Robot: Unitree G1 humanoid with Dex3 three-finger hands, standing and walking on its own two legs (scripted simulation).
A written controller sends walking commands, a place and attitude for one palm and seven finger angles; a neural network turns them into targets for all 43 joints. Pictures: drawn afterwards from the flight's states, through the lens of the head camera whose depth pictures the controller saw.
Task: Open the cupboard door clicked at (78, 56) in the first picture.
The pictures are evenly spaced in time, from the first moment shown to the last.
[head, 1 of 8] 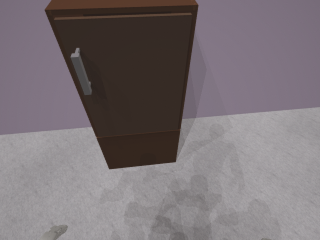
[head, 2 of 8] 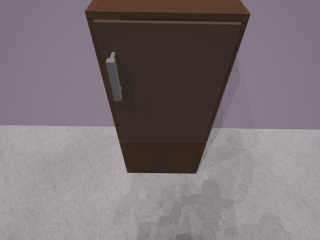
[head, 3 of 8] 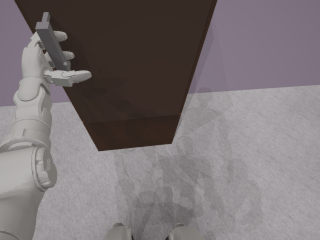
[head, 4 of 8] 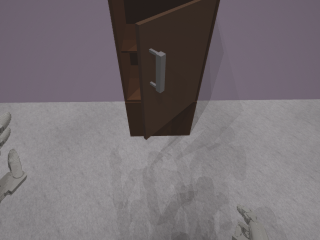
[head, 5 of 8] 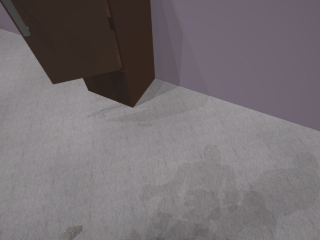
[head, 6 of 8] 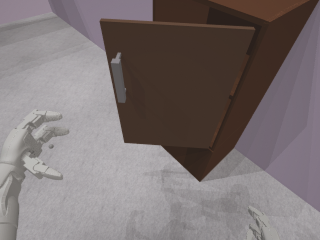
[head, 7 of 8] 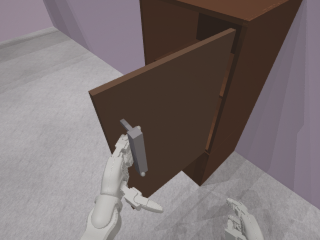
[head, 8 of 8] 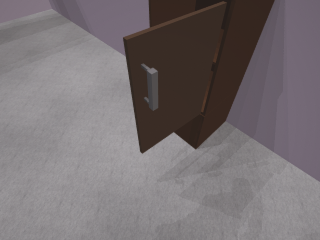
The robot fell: no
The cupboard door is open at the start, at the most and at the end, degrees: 0 86 85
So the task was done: yes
